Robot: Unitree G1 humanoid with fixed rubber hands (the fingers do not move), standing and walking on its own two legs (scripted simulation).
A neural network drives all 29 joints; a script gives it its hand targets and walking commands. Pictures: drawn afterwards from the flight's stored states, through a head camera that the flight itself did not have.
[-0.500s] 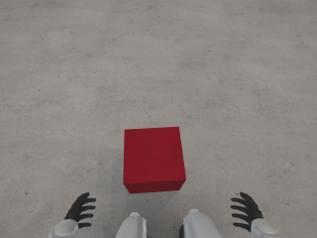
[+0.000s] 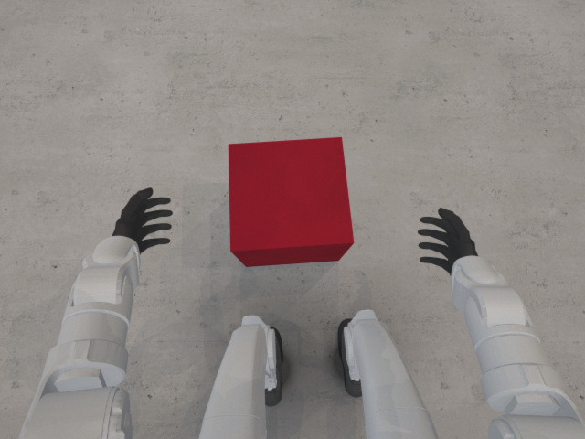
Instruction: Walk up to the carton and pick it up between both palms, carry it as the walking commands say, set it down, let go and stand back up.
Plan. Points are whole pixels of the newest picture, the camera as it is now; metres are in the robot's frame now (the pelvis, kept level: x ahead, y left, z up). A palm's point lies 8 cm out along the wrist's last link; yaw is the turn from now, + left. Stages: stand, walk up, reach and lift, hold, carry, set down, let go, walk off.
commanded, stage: reach and lift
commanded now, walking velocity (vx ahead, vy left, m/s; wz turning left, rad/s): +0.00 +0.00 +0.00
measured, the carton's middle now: (289, 208) +0.54 +0.02 -0.53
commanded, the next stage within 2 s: none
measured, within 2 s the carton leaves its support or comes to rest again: neither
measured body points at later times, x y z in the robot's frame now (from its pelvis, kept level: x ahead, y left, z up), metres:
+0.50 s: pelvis +0.01 -0.02 -0.02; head +0.32 +0.00 +0.31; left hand +0.51 +0.25 -0.12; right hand +0.50 -0.22 -0.13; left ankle +0.08 +0.09 -0.64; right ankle +0.10 -0.14 -0.64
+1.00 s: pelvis -0.02 -0.02 -0.06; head +0.35 +0.03 +0.19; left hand +0.52 +0.26 -0.19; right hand +0.54 -0.20 -0.20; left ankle +0.08 +0.10 -0.64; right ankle +0.10 -0.15 -0.64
